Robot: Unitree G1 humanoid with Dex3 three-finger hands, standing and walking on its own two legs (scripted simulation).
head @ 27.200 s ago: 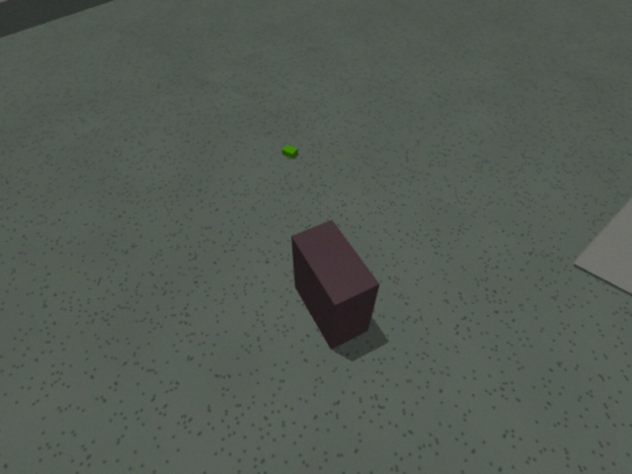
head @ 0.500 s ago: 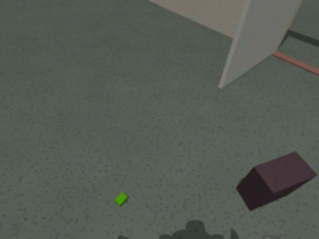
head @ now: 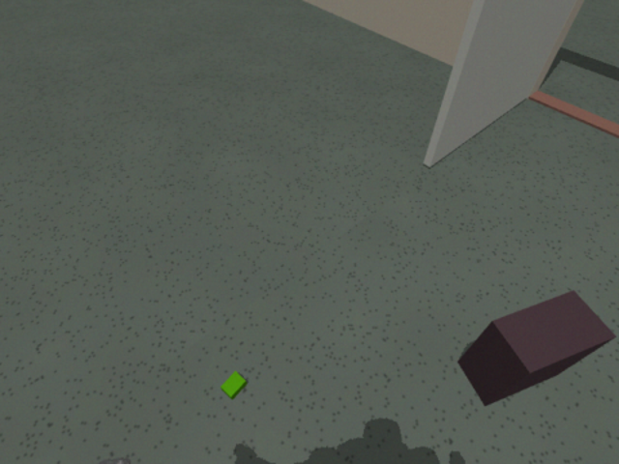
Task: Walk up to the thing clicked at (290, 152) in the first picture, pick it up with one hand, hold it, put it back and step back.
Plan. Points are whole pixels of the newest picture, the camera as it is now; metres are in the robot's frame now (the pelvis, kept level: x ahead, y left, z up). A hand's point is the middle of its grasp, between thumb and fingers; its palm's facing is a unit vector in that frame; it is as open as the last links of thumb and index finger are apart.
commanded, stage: walk up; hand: left
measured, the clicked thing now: (233, 385) +0.44 +0.25 -0.77
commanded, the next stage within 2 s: none
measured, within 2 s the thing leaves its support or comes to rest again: neither
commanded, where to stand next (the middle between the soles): +0.05 +0.00 m, yaw -2 degrees
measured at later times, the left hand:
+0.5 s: hand out of the picture +0.07 +0.29 -0.19, palm faces -0.02 -0.94 -0.34, open 7.4 cm
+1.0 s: hand out of the picture -0.01 +0.26 -0.14, palm faces -0.04 -0.90 -0.43, open 7.4 cm
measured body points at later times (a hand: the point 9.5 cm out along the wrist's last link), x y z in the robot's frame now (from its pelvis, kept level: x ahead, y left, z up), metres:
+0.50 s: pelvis -0.08 +0.02 -0.03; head -0.02 +0.06 +0.41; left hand +0.07 +0.34 -0.17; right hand -0.03 -0.30 -0.14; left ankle -0.08 +0.14 -0.75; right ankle +0.00 -0.12 -0.71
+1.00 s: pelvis -0.05 -0.02 -0.01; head -0.03 -0.03 +0.44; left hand +0.00 +0.31 -0.11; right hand +0.01 -0.35 -0.13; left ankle +0.04 +0.12 -0.71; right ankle -0.10 -0.13 -0.75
